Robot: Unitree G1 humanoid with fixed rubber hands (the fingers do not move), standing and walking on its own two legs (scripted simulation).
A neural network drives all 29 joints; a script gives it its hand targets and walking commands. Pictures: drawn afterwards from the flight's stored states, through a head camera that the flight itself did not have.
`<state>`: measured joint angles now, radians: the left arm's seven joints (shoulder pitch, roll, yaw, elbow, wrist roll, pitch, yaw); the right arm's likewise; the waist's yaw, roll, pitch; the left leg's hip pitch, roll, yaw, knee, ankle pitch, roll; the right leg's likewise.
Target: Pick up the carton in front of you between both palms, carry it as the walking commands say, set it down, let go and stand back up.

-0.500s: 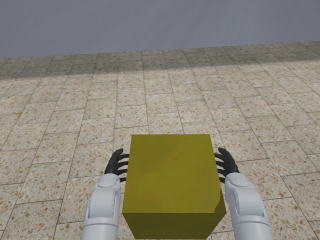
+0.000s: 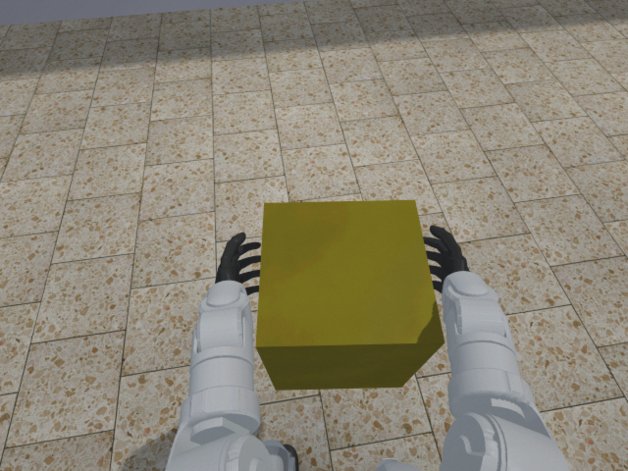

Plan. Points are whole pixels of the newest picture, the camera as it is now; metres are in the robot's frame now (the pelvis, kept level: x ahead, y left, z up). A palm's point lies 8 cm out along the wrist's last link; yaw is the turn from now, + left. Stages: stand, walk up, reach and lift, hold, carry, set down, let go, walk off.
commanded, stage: set down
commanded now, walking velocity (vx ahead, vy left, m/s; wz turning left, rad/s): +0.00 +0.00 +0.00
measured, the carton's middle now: (339, 303) +0.37 +0.00 -0.08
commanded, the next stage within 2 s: none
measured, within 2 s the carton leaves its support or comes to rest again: neither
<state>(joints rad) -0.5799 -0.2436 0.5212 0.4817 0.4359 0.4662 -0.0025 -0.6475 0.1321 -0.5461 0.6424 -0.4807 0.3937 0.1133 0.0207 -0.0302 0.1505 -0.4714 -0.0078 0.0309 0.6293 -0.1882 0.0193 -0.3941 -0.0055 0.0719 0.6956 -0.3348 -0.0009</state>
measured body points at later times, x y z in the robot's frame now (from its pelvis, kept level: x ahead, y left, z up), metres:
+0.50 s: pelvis -0.02 -0.03 -0.12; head +0.22 -0.01 +0.26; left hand +0.40 +0.17 -0.20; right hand +0.45 -0.13 -0.19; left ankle +0.09 +0.11 -0.72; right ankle +0.02 -0.14 -0.72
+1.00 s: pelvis -0.04 -0.03 -0.24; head +0.27 -0.01 +0.09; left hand +0.43 +0.20 -0.35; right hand +0.50 -0.10 -0.35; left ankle +0.09 +0.11 -0.72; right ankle +0.02 -0.14 -0.72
